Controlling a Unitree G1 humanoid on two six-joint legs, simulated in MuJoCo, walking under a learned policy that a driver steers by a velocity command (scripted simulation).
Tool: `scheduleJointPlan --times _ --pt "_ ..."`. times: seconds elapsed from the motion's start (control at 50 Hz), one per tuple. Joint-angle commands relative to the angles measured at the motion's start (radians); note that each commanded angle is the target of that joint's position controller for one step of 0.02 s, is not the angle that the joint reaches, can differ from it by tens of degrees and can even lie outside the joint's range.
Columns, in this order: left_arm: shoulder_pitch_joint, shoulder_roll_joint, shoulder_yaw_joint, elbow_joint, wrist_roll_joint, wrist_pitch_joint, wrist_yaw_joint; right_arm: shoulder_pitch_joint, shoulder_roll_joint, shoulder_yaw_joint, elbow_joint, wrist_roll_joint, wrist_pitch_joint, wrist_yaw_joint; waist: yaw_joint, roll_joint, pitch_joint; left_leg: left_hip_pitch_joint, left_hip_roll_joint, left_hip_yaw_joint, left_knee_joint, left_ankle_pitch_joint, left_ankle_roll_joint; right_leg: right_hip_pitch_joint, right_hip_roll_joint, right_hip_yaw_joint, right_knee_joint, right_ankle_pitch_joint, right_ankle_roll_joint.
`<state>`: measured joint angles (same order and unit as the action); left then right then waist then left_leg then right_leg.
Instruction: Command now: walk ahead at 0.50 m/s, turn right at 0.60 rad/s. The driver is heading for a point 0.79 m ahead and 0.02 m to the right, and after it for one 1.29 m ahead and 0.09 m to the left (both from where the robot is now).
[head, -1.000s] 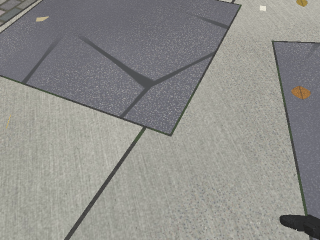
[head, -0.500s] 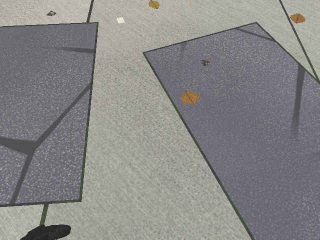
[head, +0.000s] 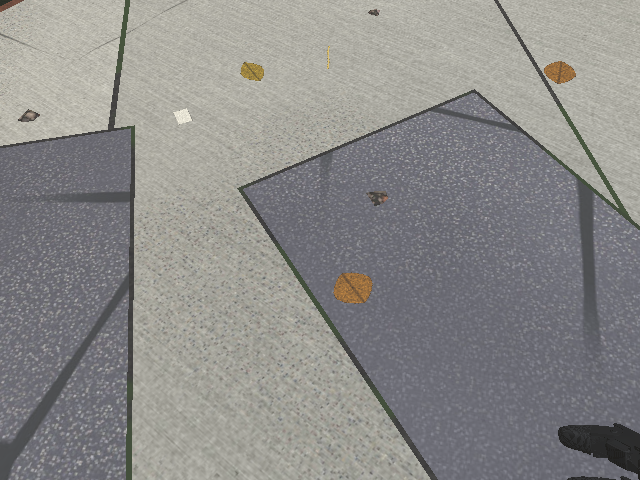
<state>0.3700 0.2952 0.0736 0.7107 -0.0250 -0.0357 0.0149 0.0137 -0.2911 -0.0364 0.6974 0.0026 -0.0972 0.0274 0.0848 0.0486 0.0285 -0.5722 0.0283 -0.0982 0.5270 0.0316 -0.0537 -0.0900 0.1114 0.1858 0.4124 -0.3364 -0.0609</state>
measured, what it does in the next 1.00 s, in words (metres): walks ahead: left foot, then right foot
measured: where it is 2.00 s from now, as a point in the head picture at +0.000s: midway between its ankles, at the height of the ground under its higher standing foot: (367, 236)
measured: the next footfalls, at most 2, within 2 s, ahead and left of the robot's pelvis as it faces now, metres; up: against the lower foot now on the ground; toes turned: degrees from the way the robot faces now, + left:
left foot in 0.06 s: +0.21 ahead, +0.14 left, +0.00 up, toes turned -6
right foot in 0.56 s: +0.44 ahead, -0.17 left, +0.00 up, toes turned -14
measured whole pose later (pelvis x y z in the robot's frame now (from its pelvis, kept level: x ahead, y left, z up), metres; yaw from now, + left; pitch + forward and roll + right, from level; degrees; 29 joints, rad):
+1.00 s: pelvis +0.53 -0.08 +0.00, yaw -1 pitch +1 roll -3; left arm 0.32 0.27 0.07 0.84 0.00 -0.08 0.01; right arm 0.12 -0.27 -0.04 0.77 0.02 -0.03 0.05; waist 0.07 0.04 0.03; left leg -0.66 0.09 -0.01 0.67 0.04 0.02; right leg 0.09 0.04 -0.22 0.20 -0.31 -0.02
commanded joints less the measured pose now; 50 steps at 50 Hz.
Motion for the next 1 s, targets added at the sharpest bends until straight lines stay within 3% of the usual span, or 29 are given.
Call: scheduleJointPlan --times 0.02,0.04,0.06,0.08,0.1,0.12,0.14,0.16,0.18,0.22,0.3,0.38,0.44,0.48,0.52,0.54,0.56,0.58,0.6,0.62,0.64,0.66,0.68,0.72,0.78,0.88,0.94,1.0 --pt "-0.016 0.155 0.045 -0.047 0.0 -0.002 0.008 -0.01 -0.133 -0.047 -0.068 0.007 -0.026 0.002 -0.06 -0.174 -0.021 0.163 -0.019 0.012 -0.034 -0.089 0.037 -0.059 -0.25 0.239 -0.012 0.23 -0.124" --pt "-0.026 0.134 0.038 -0.05 0.002 0.002 0.007 0.069 -0.145 -0.058 -0.047 0.003 -0.03 -0.003 -0.102 -0.174 -0.05 0.271 -0.024 0.033 -0.07 -0.095 0.061 -0.069 -0.22 0.231 0.052 0.261 -0.102" --pt "-0.024 0.083 0.019 -0.058 0.008 0.0 0.003 0.181 -0.179 -0.072 -0.033 -0.012 -0.035 -0.01 -0.155 -0.135 -0.15 0.474 0.054 -0.024 -0.063 -0.111 0.108 -0.126 -0.163 0.179 0.236 0.252 -0.068" --pt "0.066 0.02 0.0 -0.078 0.003 -0.004 0.002 0.31 -0.259 -0.091 -0.021 -0.033 -0.033 -0.018 -0.156 0.069 -0.31 0.835 0.278 -0.337 -0.085 -0.229 0.226 -0.396 -0.04 0.047 0.572 0.008 0.005" --pt "0.125 0.048 -0.005 -0.093 -0.016 -0.012 0.004 0.363 -0.255 -0.095 0.01 -0.013 -0.02 -0.006 -0.137 0.305 -0.362 0.938 0.407 -0.717 -0.205 -0.516 0.316 -0.632 -0.031 -0.004 0.803 -0.274 0.034" --pt "0.063 0.141 0.017 -0.074 -0.021 -0.009 0.005 0.312 -0.163 -0.072 -0.01 0.0 -0.015 -0.007 -0.157 0.158 -0.227 0.833 0.376 -0.646 -0.243 -0.653 0.28 -0.705 -0.094 0.017 0.897 -0.196 0.045" --pt "-0.028 0.165 0.025 -0.087 -0.01 -0.002 0.005 0.266 -0.127 -0.06 -0.017 -0.002 -0.006 -0.013 -0.163 0.077 -0.126 0.71 0.337 -0.484 -0.247 -0.573 0.24 -0.706 -0.128 -0.025 0.905 -0.117 0.049" --pt "-0.072 0.155 0.026 -0.097 0.001 0.0 0.004 0.222 -0.108 -0.052 -0.015 -0.01 0.0 -0.015 -0.144 0.035 -0.06 0.593 0.293 -0.362 -0.267 -0.443 0.226 -0.674 -0.157 -0.041 0.865 -0.057 0.051" --pt "-0.092 0.133 0.027 -0.099 0.008 0.002 0.001 0.206 -0.084 -0.043 -0.005 -0.017 -0.001 -0.016 -0.128 0.033 -0.024 0.515 0.248 -0.275 -0.293 -0.353 0.216 -0.636 -0.182 -0.04 0.815 -0.016 0.046" --pt "-0.068 0.082 0.017 -0.093 -0.002 0.007 -0.006 0.206 -0.076 -0.041 0.015 -0.016 -0.011 -0.014 -0.103 0.073 -0.013 0.441 0.216 -0.177 -0.337 -0.254 0.229 -0.568 -0.199 -0.056 0.755 0.013 0.046" --pt "-0.143 0.041 -0.001 -0.111 0.012 0.003 -0.01 0.238 -0.122 -0.055 0.057 -0.003 -0.021 -0.011 -0.105 0.023 -0.001 0.466 0.228 -0.069 -0.383 -0.079 0.271 -0.612 -0.204 -0.068 0.562 0.122 0.057" --pt "-0.266 0.019 -0.018 -0.131 0.015 -0.02 -0.035 0.265 -0.151 -0.057 0.086 0.013 -0.005 -0.015 -0.141 0.016 0.015 0.472 0.189 0.051 -0.392 -0.002 0.245 -0.543 -0.202 -0.145 0.311 0.311 0.058" --pt "-0.357 0.021 -0.022 -0.156 0.006 -0.028 -0.048 0.333 -0.173 -0.06 0.121 0.022 0.009 -0.016 -0.171 0.021 0.035 0.514 0.21 0.065 -0.383 0.001 0.235 -0.505 -0.182 -0.176 0.206 0.33 0.051" --pt "-0.387 0.038 -0.018 -0.171 0.004 -0.03 -0.054 0.355 -0.185 -0.062 0.141 0.029 0.022 -0.016 -0.165 0.034 0.044 0.571 0.24 0.06 -0.358 0.046 0.224 -0.496 -0.17 -0.181 0.158 0.278 0.029" --pt "-0.348 0.068 -0.005 -0.165 0.009 -0.032 -0.056 0.349 -0.202 -0.066 0.152 0.034 0.034 -0.021 -0.12 0.05 0.014 0.609 0.248 0.077 -0.276 0.234 0.203 -0.397 -0.138 -0.206 0.11 0.222 -0.004" --pt "-0.248 0.094 0.012 -0.135 0.015 -0.032 -0.053 0.334 -0.203 -0.063 0.154 0.038 0.039 -0.024 -0.055 0.045 -0.049 0.591 0.22 0.119 -0.153 0.387 0.18 -0.239 -0.109 -0.233 0.066 0.247 -0.029" --pt "-0.095 0.143 0.039 -0.084 0.018 -0.029 -0.045 0.34 -0.179 -0.052 0.153 0.031 0.04 -0.029 0.014 0.028 -0.148 0.505 0.172 0.161 0.033 0.409 0.148 -0.003 -0.104 -0.231 0.068 0.265 -0.057" --pt "0.087 0.227 0.061 -0.055 0.03 -0.02 -0.026 0.346 -0.11 -0.022 0.122 -0.003 0.034 -0.028 0.075 -0.124 -0.3 0.255 0.111 0.182 0.377 0.052 0.105 0.319 -0.334 0.036 0.104 0.303 -0.129" --pt "0.081 0.271 0.061 -0.053 0.028 -0.02 -0.028 0.447 -0.016 0.007 0.109 0.005 0.015 -0.02 -0.001 -0.34 -0.414 -0.063 -0.052 0.093 0.662 -0.614 0.067 0.513 -0.526 0.476 -0.036 0.083 -0.268" --pt "0.059 0.171 0.038 -0.058 0.024 -0.025 -0.029 0.362 -0.135 -0.024 0.119 0.034 0.003 -0.016 0.042 -0.204 -0.325 -0.164 -0.003 -0.013 0.756 -0.608 0.077 0.428 -0.501 0.447 -0.088 -0.014 -0.229" --pt "-0.001 0.14 0.024 -0.055 0.02 -0.032 -0.029 0.285 -0.16 -0.035 0.089 0.051 -0.003 -0.013 0.025 -0.183 -0.188 -0.205 0.037 0.002 0.744 -0.511 0.089 0.303 -0.466 0.291 -0.111 0.039 -0.19" --pt "-0.061 0.11 0.014 -0.053 0.022 -0.038 -0.032 0.257 -0.144 -0.034 0.09 0.043 -0.001 -0.018 -0.01 -0.127 -0.127 -0.168 0.076 0.014 0.699 -0.423 0.084 0.184 -0.422 0.188 -0.14 0.115 -0.166" --pt "-0.11 0.08 0.007 -0.051 0.026 -0.044 -0.035 0.256 -0.134 -0.038 0.094 0.029 0.007 -0.019 -0.041 -0.133 -0.076 -0.135 0.099 0.011 0.65 -0.361 0.074 0.093 -0.386 0.105 -0.178 0.172 -0.154" --pt "-0.15 0.06 0.007 -0.038 0.037 -0.065 -0.035 0.306 -0.096 -0.037 0.113 0.031 0.035 -0.019 -0.087 -0.151 -0.058 -0.041 0.119 0.001 0.629 -0.289 0.058 -0.012 -0.361 0.006 -0.242 0.25 -0.145" --pt "-0.153 0.074 0.016 -0.003 0.044 -0.084 -0.027 0.271 -0.068 -0.037 0.099 0.029 0.059 -0.024 -0.101 -0.113 -0.006 -0.087 0.113 -0.019 0.565 -0.201 0.035 -0.055 -0.359 -0.113 -0.287 0.363 -0.146" --pt "-0.133 0.106 0.022 0.036 0.041 -0.081 -0.009 0.142 -0.043 -0.027 0.056 0.018 0.05 -0.002 -0.063 -0.091 0.036 -0.092 0.085 0.029 0.277 0.047 0.04 -0.023 -0.327 -0.277 -0.31 0.417 -0.108" --pt "-0.074 0.129 0.029 0.071 0.03 -0.067 -0.002 0.037 -0.026 -0.015 0.008 0.016 0.048 0.016 -0.019 -0.068 0.071 -0.114 0.076 0.077 0.165 0.064 0.064 0.06 -0.357 -0.321 -0.298 0.448 -0.099" --pt "-0.041 0.146 0.037 0.097 0.016 -0.041 0.001 -0.02 -0.033 -0.015 -0.04 0.017 0.048 0.036 -0.011 -0.075 0.077 -0.152 0.057 0.119 0.106 -0.033 0.099 0.189 -0.391 -0.349 -0.225 0.576 -0.084"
